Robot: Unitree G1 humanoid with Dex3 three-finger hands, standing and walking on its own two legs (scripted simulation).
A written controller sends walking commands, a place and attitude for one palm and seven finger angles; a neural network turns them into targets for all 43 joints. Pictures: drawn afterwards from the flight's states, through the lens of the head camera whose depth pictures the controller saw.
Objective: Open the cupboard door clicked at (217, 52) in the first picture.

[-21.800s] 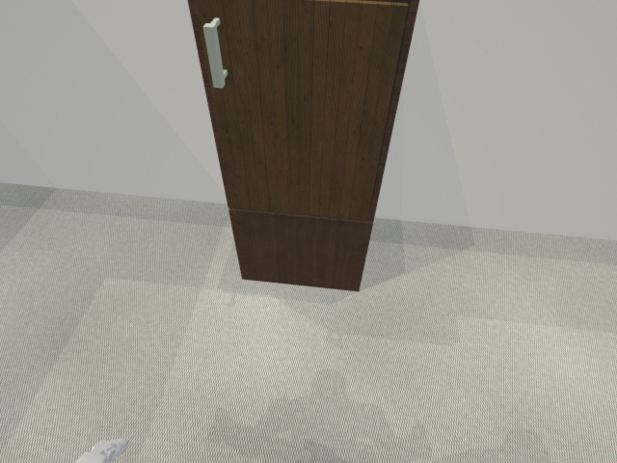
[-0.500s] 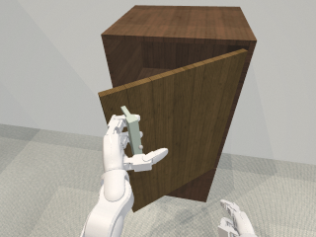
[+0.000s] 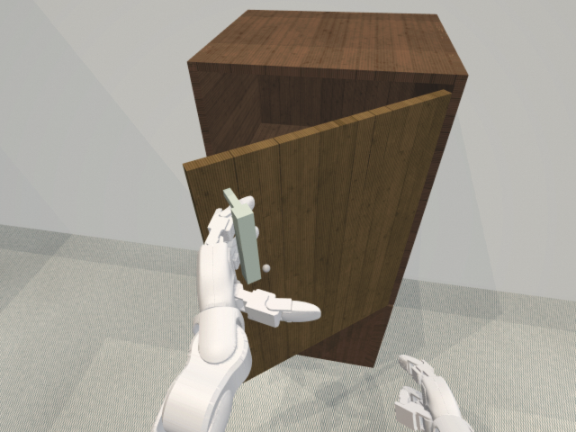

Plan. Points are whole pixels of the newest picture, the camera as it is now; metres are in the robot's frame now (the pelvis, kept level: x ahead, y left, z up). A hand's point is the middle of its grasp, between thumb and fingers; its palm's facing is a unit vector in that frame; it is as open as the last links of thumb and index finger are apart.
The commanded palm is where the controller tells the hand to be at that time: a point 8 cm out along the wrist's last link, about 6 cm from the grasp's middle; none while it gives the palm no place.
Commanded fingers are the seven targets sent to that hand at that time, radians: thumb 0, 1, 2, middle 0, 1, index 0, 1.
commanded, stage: slide the hand sideways off the handle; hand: left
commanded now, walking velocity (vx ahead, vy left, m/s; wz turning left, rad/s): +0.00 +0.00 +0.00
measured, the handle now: (241, 236) +0.32 +0.10 +0.15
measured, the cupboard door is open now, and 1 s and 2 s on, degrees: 39 40 40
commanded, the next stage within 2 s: draw the hand back to the body in 1.18 s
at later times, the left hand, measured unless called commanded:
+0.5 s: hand (238, 303) +0.23 +0.09 +0.13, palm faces -0.12 -0.99 -0.04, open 16.3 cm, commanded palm +0.20 +0.14 +0.14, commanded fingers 0.00 -0.50 0.30 -0.15 -0.30 -0.15 -0.30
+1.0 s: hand (193, 328) +0.20 +0.13 +0.13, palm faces -0.06 -1.00 -0.08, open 16.3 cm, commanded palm +0.16 +0.19 +0.14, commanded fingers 0.00 -0.50 0.30 -0.15 -0.30 -0.15 -0.30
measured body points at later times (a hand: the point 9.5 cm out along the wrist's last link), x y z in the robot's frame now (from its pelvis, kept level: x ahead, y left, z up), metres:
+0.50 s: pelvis +0.01 +0.00 +0.00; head -0.03 -0.01 +0.45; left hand +0.23 +0.14 +0.14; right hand +0.20 -0.20 -0.07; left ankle +0.01 +0.13 -0.73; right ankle +0.00 -0.11 -0.73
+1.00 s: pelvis +0.02 -0.01 -0.01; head -0.01 -0.04 +0.44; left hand +0.19 +0.18 +0.14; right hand +0.21 -0.23 -0.07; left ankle +0.01 +0.13 -0.73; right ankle +0.00 -0.11 -0.74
